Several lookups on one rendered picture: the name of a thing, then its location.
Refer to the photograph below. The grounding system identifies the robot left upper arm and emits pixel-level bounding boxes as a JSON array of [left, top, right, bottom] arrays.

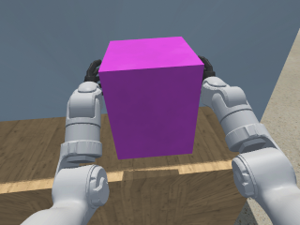
[[21, 164, 110, 225]]

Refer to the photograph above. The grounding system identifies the robot right upper arm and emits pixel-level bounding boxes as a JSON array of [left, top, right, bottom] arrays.
[[232, 146, 300, 225]]

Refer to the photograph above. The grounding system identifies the robot right hand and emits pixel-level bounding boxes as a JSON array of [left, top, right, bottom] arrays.
[[198, 55, 216, 85]]

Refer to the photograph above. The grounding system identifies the robot left hand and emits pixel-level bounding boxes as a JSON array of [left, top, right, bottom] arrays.
[[83, 59, 103, 96]]

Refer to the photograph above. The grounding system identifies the robot left forearm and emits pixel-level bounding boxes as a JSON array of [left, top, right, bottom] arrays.
[[52, 82, 103, 203]]

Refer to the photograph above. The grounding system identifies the robot right forearm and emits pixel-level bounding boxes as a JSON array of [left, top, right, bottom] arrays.
[[201, 76, 297, 185]]

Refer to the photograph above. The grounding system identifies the pedestal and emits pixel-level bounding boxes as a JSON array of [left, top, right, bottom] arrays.
[[0, 106, 248, 225]]

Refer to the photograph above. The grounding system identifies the carton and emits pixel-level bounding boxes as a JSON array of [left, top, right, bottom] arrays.
[[98, 37, 204, 159]]

